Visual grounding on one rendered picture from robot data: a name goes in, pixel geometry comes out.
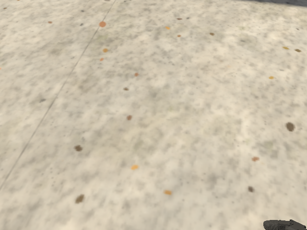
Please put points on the right robot hand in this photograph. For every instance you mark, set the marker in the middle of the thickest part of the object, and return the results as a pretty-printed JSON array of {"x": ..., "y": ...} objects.
[{"x": 274, "y": 224}]

